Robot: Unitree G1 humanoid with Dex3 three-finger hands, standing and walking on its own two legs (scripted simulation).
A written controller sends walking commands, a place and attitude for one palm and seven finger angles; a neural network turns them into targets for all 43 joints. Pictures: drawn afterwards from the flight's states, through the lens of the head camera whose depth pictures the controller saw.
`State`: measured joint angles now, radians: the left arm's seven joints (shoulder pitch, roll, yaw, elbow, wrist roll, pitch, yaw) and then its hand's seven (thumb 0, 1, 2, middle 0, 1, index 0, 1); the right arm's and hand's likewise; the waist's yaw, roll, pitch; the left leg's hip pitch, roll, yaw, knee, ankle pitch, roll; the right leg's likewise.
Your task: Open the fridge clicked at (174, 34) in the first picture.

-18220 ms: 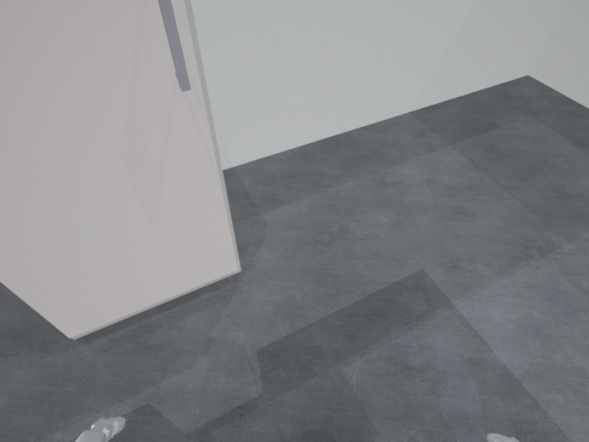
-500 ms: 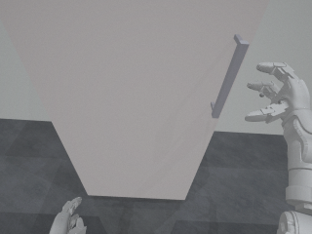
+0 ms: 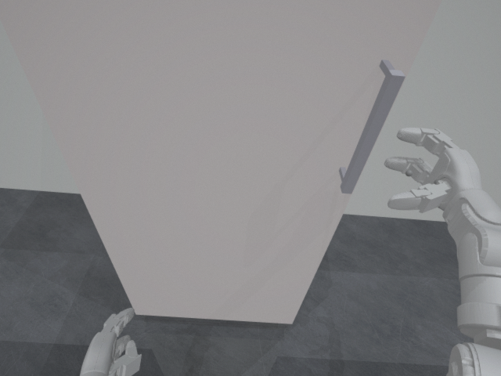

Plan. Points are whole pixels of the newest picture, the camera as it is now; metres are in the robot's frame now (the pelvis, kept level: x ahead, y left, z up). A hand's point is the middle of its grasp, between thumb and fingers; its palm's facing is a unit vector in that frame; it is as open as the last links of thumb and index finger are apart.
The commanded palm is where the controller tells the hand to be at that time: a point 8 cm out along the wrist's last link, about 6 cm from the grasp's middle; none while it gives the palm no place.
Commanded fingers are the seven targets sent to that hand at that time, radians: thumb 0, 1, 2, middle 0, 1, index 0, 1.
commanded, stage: move the hooked fingers beside the handle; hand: right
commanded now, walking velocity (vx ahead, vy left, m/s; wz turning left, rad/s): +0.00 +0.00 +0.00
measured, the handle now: (364, 133) +0.45 -0.14 +0.20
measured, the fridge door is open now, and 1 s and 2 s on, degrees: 0 0 0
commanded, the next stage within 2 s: feel for the door with the fingertips in 1.96 s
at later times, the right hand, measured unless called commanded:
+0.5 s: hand (410, 167) +0.38 -0.20 +0.20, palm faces +0.00 +1.00 +0.01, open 14.0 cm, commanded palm +0.36 -0.25 +0.21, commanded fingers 0.00 0.50 -0.30 0.30 1.20 0.30 1.20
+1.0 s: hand (414, 154) +0.40 -0.20 +0.21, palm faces +0.04 +1.00 -0.03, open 14.0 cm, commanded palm +0.36 -0.25 +0.21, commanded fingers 0.00 0.50 -0.30 0.30 1.20 0.30 1.20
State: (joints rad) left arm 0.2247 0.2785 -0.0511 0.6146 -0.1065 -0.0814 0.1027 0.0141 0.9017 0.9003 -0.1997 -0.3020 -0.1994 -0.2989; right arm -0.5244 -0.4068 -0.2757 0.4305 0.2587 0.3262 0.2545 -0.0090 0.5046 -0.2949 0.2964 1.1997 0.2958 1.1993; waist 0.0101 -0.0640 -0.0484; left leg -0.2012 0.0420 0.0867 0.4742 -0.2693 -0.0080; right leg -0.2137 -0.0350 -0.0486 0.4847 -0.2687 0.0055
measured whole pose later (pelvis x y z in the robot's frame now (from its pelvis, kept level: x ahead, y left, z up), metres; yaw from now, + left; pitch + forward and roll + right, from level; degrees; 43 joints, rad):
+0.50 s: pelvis +0.00 +0.00 +0.00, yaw +1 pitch +0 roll +0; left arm 0.25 0.27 -0.05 0.63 -0.09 -0.10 0.10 0.02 0.90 0.90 -0.20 -0.30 -0.20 -0.30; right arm -0.47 -0.36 -0.31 0.31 0.25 0.19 0.22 -0.01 0.50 -0.30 0.30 1.20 0.29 1.20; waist 0.01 -0.03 -0.02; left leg -0.19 0.04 0.07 0.46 -0.27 -0.01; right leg -0.20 -0.04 -0.06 0.48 -0.27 0.00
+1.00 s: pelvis +0.01 +0.00 +0.00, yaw +1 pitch +0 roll +0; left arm 0.22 0.25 -0.06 0.61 -0.10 -0.08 0.10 0.01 0.90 0.90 -0.20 -0.30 -0.20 -0.30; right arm -0.56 -0.41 -0.29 0.39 0.23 0.30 0.20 -0.01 0.50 -0.29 0.30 1.20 0.30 1.20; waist 0.01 -0.05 -0.05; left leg -0.19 0.04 0.08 0.45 -0.27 -0.01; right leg -0.20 -0.04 -0.06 0.47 -0.28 0.00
